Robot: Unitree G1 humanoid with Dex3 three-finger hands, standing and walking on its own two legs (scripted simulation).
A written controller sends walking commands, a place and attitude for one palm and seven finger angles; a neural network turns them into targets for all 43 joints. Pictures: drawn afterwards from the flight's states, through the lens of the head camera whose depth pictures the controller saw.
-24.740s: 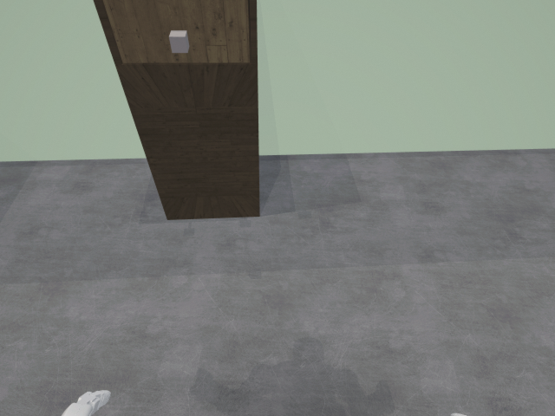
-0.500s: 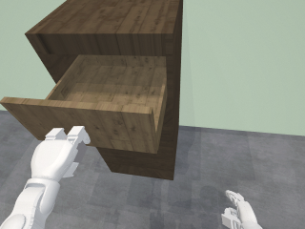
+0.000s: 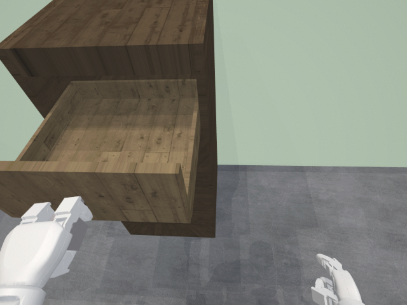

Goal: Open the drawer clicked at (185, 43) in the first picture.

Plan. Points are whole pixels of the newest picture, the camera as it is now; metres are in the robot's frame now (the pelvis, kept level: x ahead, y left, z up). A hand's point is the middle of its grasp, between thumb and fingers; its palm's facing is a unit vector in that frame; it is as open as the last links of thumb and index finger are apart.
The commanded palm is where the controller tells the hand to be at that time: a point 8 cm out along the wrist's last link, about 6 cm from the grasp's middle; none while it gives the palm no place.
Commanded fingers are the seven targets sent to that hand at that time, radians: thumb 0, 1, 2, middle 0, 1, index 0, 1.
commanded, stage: pull the drawer open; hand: left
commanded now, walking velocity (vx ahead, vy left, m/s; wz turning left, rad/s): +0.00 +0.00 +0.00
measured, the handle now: (70, 220) +0.23 +0.26 +0.09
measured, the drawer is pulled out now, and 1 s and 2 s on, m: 0.26 0.26 0.26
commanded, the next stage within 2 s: open the thumb to release the handle in 0.22 s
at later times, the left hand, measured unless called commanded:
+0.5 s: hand (60, 253) +0.18 +0.26 +0.07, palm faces +0.08 -0.05 -1.00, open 7.9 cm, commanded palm +0.15 +0.28 +0.11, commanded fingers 0.00 0.20 0.60 -0.35 -1.27 -0.35 -1.27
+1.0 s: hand (60, 256) +0.17 +0.26 +0.08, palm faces +0.03 -0.08 -1.00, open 13.6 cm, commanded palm +0.15 +0.26 +0.13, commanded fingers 0.00 -0.50 0.30 -0.30 -1.20 -0.30 -1.20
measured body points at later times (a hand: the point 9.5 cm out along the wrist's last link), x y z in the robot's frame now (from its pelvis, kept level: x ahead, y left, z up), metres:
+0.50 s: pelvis +0.01 +0.01 +0.00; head +0.05 -0.02 +0.44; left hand +0.17 +0.26 +0.13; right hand +0.25 -0.18 -0.11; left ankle -0.02 +0.11 -0.72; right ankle -0.01 -0.09 -0.72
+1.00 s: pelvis -0.03 -0.02 +0.00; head -0.01 -0.05 +0.45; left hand +0.16 +0.26 +0.13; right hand +0.19 -0.23 -0.10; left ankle -0.02 +0.11 -0.72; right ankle -0.01 -0.09 -0.72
